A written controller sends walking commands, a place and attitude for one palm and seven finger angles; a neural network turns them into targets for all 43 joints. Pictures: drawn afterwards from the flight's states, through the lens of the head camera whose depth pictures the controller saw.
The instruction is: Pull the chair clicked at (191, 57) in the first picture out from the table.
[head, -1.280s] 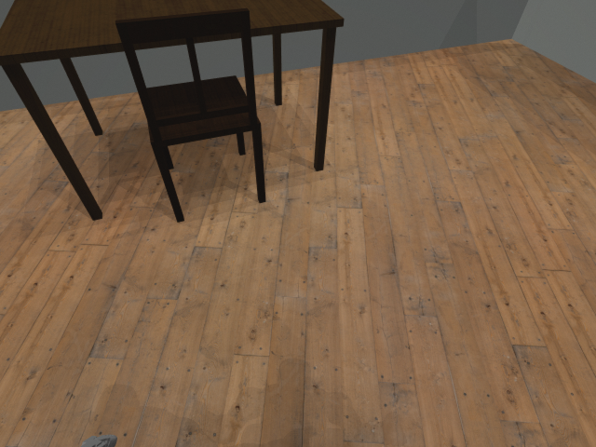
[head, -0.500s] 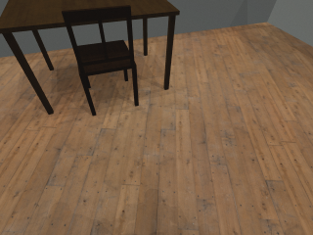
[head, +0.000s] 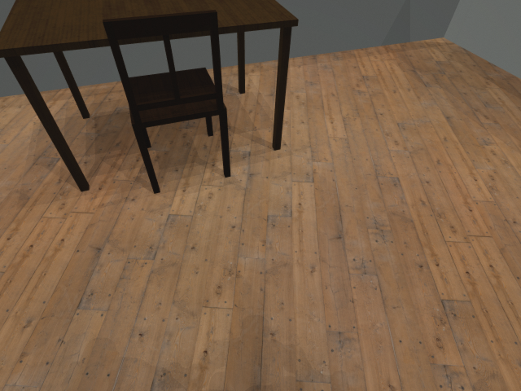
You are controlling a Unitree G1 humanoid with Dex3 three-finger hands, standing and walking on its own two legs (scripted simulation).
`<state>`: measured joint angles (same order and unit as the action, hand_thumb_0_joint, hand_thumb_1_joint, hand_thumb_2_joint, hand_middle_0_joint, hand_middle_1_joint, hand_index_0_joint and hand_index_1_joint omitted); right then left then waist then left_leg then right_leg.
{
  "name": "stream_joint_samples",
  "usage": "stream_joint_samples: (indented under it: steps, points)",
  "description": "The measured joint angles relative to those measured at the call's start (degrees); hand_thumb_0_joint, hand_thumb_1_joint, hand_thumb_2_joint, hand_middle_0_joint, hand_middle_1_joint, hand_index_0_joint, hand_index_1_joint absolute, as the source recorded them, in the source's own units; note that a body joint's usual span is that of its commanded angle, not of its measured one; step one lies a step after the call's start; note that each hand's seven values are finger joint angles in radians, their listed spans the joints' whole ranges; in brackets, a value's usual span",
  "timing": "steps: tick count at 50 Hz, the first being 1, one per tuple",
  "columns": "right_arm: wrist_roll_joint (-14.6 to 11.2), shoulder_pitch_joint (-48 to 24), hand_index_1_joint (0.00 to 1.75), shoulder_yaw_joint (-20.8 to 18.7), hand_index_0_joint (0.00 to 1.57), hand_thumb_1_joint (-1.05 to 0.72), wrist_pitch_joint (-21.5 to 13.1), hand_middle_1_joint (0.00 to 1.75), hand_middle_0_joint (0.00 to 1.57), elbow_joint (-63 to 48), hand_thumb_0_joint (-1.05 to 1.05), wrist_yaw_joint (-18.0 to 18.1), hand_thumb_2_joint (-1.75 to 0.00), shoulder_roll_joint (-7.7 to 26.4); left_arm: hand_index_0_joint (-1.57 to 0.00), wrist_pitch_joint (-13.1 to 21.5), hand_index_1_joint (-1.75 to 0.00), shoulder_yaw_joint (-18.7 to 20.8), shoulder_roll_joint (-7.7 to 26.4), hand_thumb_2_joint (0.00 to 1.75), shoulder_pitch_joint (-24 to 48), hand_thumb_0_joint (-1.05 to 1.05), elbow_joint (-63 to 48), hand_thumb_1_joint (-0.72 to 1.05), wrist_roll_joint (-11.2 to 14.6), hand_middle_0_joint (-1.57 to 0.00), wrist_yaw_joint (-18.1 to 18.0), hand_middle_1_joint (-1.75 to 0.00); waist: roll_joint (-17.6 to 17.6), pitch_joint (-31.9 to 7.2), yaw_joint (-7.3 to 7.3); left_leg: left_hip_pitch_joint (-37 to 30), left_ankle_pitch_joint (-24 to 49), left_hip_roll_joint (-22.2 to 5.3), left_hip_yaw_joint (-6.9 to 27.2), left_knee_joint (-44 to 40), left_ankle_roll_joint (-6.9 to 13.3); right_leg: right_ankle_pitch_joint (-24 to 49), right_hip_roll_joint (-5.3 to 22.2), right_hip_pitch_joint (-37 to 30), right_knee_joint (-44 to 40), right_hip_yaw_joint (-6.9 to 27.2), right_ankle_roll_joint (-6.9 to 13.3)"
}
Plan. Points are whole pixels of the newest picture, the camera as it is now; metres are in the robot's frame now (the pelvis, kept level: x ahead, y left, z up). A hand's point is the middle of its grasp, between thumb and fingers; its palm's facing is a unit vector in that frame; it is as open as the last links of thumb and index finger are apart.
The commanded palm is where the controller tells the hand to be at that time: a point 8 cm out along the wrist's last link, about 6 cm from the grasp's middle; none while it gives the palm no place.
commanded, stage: look at it before walking up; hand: left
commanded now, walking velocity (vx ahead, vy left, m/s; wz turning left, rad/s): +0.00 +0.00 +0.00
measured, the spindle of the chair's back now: (171, 68) +1.26 +0.44 -0.12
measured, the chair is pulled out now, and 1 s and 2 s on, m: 0.00 0.00 0.00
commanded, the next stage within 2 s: walk to a spot facing it in 0.16 s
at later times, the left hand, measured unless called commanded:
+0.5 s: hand out of the picture +0.04 +0.21 -0.18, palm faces +0.00 -0.97 -0.23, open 7.4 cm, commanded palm none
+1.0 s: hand (199, 295) +0.35 +0.16 -0.19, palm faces -0.13 -0.96 -0.23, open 7.3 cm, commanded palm none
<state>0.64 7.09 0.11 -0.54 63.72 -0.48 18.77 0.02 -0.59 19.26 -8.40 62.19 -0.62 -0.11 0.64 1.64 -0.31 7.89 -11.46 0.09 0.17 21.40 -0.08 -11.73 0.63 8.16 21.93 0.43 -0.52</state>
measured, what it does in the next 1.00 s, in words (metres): walks ahead: right foot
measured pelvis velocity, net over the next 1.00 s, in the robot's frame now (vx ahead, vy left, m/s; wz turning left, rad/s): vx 0.21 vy -0.03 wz -0.11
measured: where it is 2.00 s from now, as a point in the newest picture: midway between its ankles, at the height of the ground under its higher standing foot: (278, 302)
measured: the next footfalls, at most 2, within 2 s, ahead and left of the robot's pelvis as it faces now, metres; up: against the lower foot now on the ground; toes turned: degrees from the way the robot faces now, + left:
right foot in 0.98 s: +0.35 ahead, -0.13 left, +0.00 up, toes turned -14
left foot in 1.44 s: +0.54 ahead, +0.08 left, +0.00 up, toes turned +5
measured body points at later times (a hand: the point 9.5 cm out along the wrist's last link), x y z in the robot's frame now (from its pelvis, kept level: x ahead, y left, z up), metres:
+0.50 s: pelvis +0.03 +0.00 -0.01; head +0.02 +0.01 +0.44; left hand +0.04 +0.26 -0.16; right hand +0.05 -0.26 -0.16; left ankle +0.00 +0.12 -0.74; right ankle +0.00 -0.12 -0.75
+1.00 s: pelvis +0.21 -0.03 -0.04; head +0.25 -0.04 +0.41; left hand +0.35 +0.21 -0.17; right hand +0.01 -0.19 -0.16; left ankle +0.01 +0.12 -0.72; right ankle +0.31 -0.12 -0.75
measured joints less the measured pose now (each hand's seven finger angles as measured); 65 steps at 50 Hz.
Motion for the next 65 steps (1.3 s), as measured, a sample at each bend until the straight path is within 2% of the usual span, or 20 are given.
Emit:
stream_joint_samples:
  steps: [16, 24, 28, 30, 32, 35, 38, 40, 43, 46, 48, 49, 50, 52, 53, 55, 57, 60, 65]
  points:
    - [0.1, 0.2, 0.3, 0.1, 0.2, -0.91, 0.2, 0.3, 0.21, 0.4, 0.01, 0.2, -0.9, -0.2, -0.21, 0.0, -0.3, 0.0, -0.3, 0.9, -1.0, 0.0, 0.6, 0.9, 0.1, -0.2, -0.4, -0.3, -0.2, -0.1, -0.12, -0.2, 0.0, -0.2, 0.0, -0.2, -0.2, 0.1, -0.2, -0.3, -0.4, 0.0, 0.1]
    - [0.9, 6.0, 0.3, 0.0, 0.2, -0.91, 0.8, 0.3, 0.2, 0.2, 0.01, -0.2, -0.9, -4.1, -0.2, -0.6, -0.3, 0.5, -4.3, 0.9, -7.5, 0.0, 0.3, 0.9, -0.5, -0.2, 0.6, -0.3, -0.3, -2.8, -0.49, 2.4, -8.1, -1.0, -0.6, 8.3, 0.3, -4.9, -1.1, 1.6, 5.6, 0.6, 0.8]
    - [0.7, 9.7, 0.3, -0.4, 0.2, -0.91, 0.3, 0.3, 0.2, 0.5, 0.01, -0.2, -0.9, -6.0, -0.2, 0.2, -0.3, 1.1, -7.2, 0.9, -11.8, 0.0, 0.8, 0.9, -0.4, -0.2, 0.6, -0.3, -1.0, -3.0, -0.45, 3.7, -11.1, -2.3, -0.9, 13.7, 0.7, -8.3, -1.8, 1.4, 8.3, 0.2, 0.4]
    - [0.6, 11.0, 0.3, -0.6, 0.2, -0.91, -0.3, 0.3, 0.2, 0.9, 0.01, -0.1, -0.9, -7.3, -0.2, 0.3, -0.3, 1.5, -8.1, 0.9, -13.9, 0.0, 1.6, 0.9, -0.4, -0.2, 0.5, -0.3, 0.4, -2.9, -0.66, 2.3, -12.8, -1.6, -2.2, 13.7, 0.7, -10.1, -1.1, 1.4, 10.1, 1.3, 0.1]
    - [0.8, 12.3, 0.3, -0.8, 0.2, -0.91, -2.0, 0.3, 0.2, 0.8, 0.01, 0.2, -0.9, -8.5, -0.2, -0.2, -0.3, 1.7, -9.0, 0.9, -15.4, 0.0, 2.8, 0.9, -0.3, -0.2, 0.5, -0.3, 1.4, -2.5, -0.38, 0.3, -13.3, -1.0, -4.1, 12.6, 1.7, -12.3, -0.5, 4.3, 18.1, 1.4, 1.3]
    - [0.9, 15.5, 0.3, -0.7, 0.2, -0.91, -3.9, 0.3, 0.2, 0.7, 0.01, 1.3, -0.9, -10.4, -0.2, -1.0, -0.3, 2.0, -9.7, 0.9, -14.4, 0.0, 3.8, 0.9, -0.5, -0.2, 0.6, -0.3, 1.4, -1.2, 1.28, -3.6, -13.3, -1.0, -5.0, 8.6, 1.6, -14.4, 0.0, 11.6, 34.8, -1.5, 2.1]
    - [0.9, 19.2, 0.3, -0.5, 0.2, -0.91, -4.2, 0.3, 0.2, 2.2, 0.0, 1.8, -0.9, -12.3, -0.2, -1.0, -0.3, 2.7, -9.5, 0.9, -11.2, 0.01, 2.3, 0.9, -0.6, -0.2, 1.1, -0.3, 1.2, 0.0, 1.81, -7.7, -11.8, -1.0, -5.0, 2.9, 1.6, -11.1, 1.6, 18.3, 40.0, -3.9, 1.8]
    - [0.9, 21.4, 0.3, -0.5, 0.2, -0.91, -4.2, 0.3, 0.2, 3.6, 0.0, 2.0, -0.9, -13.2, -0.2, -0.9, -0.3, 3.0, -9.5, 0.9, -8.3, 0.01, 0.6, 0.91, -0.6, -0.2, 1.5, -0.3, 0.9, 0.8, 1.78, -10.3, -11.0, -1.0, -5.3, -0.8, 1.3, -7.6, 2.9, 21.8, 37.8, -4.9, 1.6]
    - [0.9, 23.6, 0.3, -0.5, 0.2, -0.91, -4.0, 0.3, 0.21, 5.2, 0.01, 2.1, -0.9, -14.0, -0.2, -0.7, -0.3, 3.6, -8.4, 0.9, -3.9, 0.01, -1.7, 0.93, -0.5, -0.2, 1.3, -0.3, 0.2, 2.5, 2.11, -14.1, -10.8, -1.2, -6.0, -4.9, 0.5, -2.5, 3.8, 24.0, 28.2, -6.5, 1.8]
    - [0.8, 24.7, 0.3, -0.8, 0.2, -0.91, -3.6, 0.3, 0.21, 6.5, 0.01, 2.1, -0.9, -13.9, -0.2, 0.0, -0.3, 3.9, -7.5, 0.9, 0.0, 0.01, -3.8, 0.93, -0.3, -0.2, 1.4, -0.3, -0.6, 4.2, 2.78, -17.3, -12.7, -1.8, -6.8, -6.1, -0.6, -0.3, 2.8, 23.2, 19.5, -7.6, 3.2]
    - [0.7, 25.4, 0.3, -1.1, 0.2, -0.91, -3.2, 0.3, 0.21, 7.3, 0.01, 1.9, -0.9, -13.6, -0.2, 1.1, -0.3, 4.0, -7.1, 0.9, 1.7, 0.01, -5.1, 0.93, -0.5, -0.2, 1.3, -0.3, -1.3, 4.7, 2.92, -17.9, -16.0, -2.9, -7.2, -2.1, -1.1, 0.5, 1.2, 20.2, 15.0, -8.6, 4.5]
    - [0.5, 25.7, 0.3, -1.2, 0.2, -0.91, -2.9, 0.3, 0.21, 7.7, 0.01, 1.8, -0.9, -13.6, -0.2, 2.0, -0.3, 4.0, -6.9, 0.9, 2.2, 0.01, -5.6, 0.93, -0.7, -0.2, 1.2, -0.3, -1.1, 4.7, 2.74, -16.4, -18.1, -3.4, -7.2, 3.9, -1.1, 2.9, 0.9, 18.2, 12.9, -8.9, 5.3]
    - [0.1, 25.2, 0.3, -1.4, 0.2, -0.91, -2.5, 0.3, 0.21, 7.8, 0.01, 1.5, -0.9, -13.4, -0.2, 3.0, -0.3, 4.2, -6.8, 0.9, 2.7, 0.01, -6.0, 0.92, -0.8, -0.2, 0.9, -0.3, -1.3, 5.0, 2.49, -12.5, -18.6, -4.3, -6.6, 14.4, -0.5, 3.9, 0.7, 18.2, 14.7, -9.3, 5.7]
    - [-0.3, 22.6, 0.3, -1.8, 0.2, -0.91, -1.6, 0.3, 0.21, 7.1, 0.01, 1.2, -0.9, -12.9, -0.2, 4.0, -0.3, 4.2, -7.0, 0.9, 2.9, 0.0, -6.4, 0.92, -0.4, -0.2, 0.5, -0.3, -1.4, 5.3, 2.52, -2.4, -17.3, -4.5, -3.1, 37.0, 1.1, -0.1, 0.4, 17.2, 17.7, -9.8, 5.8]
    - [-0.2, 21.0, 0.3, -2.1, 0.2, -0.91, -1.3, 0.3, 0.21, 6.3, 0.01, 1.0, -0.9, -12.4, -0.2, 4.0, -0.3, 4.1, -7.2, 0.9, 2.5, 0.0, -6.3, 0.92, -0.2, -0.2, 0.3, -0.3, -1.3, 5.1, 2.5, 2.3, -15.4, -4.6, -2.2, 44.7, 1.6, -1.6, 0.1, 15.9, 17.2, -10.0, 5.7]
    - [0.3, 17.3, 0.3, -2.6, 0.2, -0.91, -0.9, 0.3, 0.21, 4.1, 0.01, 0.9, -0.9, -11.4, -0.2, 3.8, -0.3, 3.7, -7.9, 0.9, 1.2, 0.0, -5.4, 0.92, -0.2, -0.2, -0.2, -0.3, -1.3, 4.2, 2.63, 10.5, -11.3, -5.4, -1.7, 51.5, 1.9, -2.1, -0.5, 12.8, 14.2, -10.0, 5.1]
    - [0.7, 13.6, 0.3, -3.1, 0.2, -0.91, -0.8, 0.3, 0.2, 1.3, 0.01, 0.8, -0.9, -10.4, -0.2, 3.6, -0.3, 3.2, -9.0, 0.9, -0.8, 0.0, -4.1, 0.91, -0.5, -0.2, -0.5, -0.3, -1.3, 2.8, 2.89, 16.8, -8.7, -6.7, -2.0, 50.7, 1.3, -1.6, -1.0, 9.8, 10.6, -10.0, 4.9]
    - [1.0, 9.2, 0.3, -3.6, 0.19, -0.92, -0.8, 0.3, 0.2, -2.5, 0.01, 0.4, -0.9, -9.7, -0.2, 3.3, -0.3, 3.8, -9.2, 0.9, -3.8, -0.01, -2.5, 0.94, -0.5, -0.2, -1.2, -0.3, -1.4, 0.4, 2.82, 22.7, -5.1, -8.4, -2.7, 43.7, 0.0, -1.5, -1.6, 5.9, 6.1, -10.0, 4.7]
    - [1.0, 4.1, 0.3, -3.8, 0.19, -0.92, -1.0, 0.3, 0.2, -5.9, 0.01, -0.9, -0.9, -9.4, -0.2, 3.6, -0.3, 3.3, -9.1, 0.9, -8.3, 0.0, -0.9, 0.94, -0.7, -0.2, -0.4, -0.3, -1.1, -1.3, 0.82, 23.6, -0.4, -8.9, -4.5, 28.1, -1.0, -3.2, -1.9, -0.1, 1.7, -10.1, 3.6]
